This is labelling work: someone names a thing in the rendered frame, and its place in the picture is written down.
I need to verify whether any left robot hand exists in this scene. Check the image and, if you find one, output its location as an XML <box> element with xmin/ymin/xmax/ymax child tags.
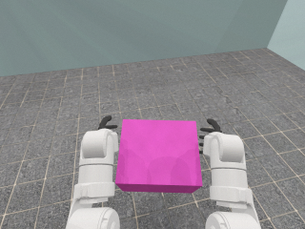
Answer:
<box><xmin>98</xmin><ymin>115</ymin><xmax>118</xmax><ymax>134</ymax></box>

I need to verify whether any robot left upper arm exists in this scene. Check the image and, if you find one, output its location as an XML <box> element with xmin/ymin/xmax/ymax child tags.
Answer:
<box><xmin>66</xmin><ymin>207</ymin><xmax>120</xmax><ymax>229</ymax></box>

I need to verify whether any robot left forearm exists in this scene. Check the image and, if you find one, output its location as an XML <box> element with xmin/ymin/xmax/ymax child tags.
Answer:
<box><xmin>66</xmin><ymin>128</ymin><xmax>119</xmax><ymax>229</ymax></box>

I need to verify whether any carton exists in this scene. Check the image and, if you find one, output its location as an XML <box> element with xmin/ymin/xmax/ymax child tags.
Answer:
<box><xmin>115</xmin><ymin>119</ymin><xmax>203</xmax><ymax>194</ymax></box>

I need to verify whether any robot right upper arm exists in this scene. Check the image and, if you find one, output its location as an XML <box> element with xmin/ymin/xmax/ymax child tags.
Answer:
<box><xmin>205</xmin><ymin>211</ymin><xmax>260</xmax><ymax>229</ymax></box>

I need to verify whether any robot right forearm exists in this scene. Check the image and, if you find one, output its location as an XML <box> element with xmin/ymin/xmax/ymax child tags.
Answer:
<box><xmin>203</xmin><ymin>132</ymin><xmax>261</xmax><ymax>229</ymax></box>

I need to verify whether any right robot hand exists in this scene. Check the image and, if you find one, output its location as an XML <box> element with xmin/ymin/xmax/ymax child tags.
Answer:
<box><xmin>199</xmin><ymin>118</ymin><xmax>222</xmax><ymax>155</ymax></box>

